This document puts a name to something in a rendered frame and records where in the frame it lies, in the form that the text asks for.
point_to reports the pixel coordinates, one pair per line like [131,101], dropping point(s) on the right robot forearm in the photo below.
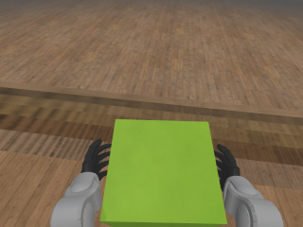
[247,206]

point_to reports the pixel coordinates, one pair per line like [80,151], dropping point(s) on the left robot forearm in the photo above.
[79,204]

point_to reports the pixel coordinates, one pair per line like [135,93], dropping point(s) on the right robot hand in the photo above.
[228,164]

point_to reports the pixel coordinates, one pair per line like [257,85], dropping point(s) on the left robot hand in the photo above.
[92,159]

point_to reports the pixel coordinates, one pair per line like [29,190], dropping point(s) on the carton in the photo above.
[162,173]

